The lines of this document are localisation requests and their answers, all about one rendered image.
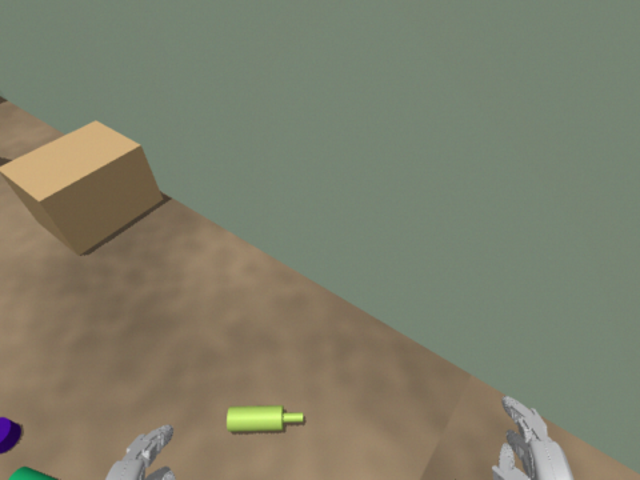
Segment left robot hand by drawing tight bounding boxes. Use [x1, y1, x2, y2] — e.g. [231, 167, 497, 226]
[105, 425, 176, 480]

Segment right robot hand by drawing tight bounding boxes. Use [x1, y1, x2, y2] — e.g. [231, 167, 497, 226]
[492, 396, 574, 480]

